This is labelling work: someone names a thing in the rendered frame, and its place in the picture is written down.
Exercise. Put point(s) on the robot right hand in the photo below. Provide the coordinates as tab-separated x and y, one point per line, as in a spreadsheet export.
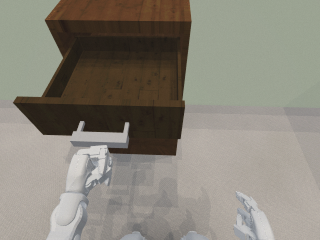
257	226

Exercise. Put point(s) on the robot right shin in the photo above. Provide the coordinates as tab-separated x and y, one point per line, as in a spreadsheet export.
192	232

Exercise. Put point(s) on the robot left hand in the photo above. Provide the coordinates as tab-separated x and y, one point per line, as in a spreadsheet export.
94	160

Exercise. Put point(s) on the cabinet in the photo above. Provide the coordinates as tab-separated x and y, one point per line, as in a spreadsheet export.
146	18

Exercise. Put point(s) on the handle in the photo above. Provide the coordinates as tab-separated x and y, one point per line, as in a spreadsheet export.
82	138

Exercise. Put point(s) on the drawer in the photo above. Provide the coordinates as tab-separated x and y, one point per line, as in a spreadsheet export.
106	81

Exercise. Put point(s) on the left robot forearm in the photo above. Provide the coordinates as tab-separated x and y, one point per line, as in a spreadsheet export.
69	218

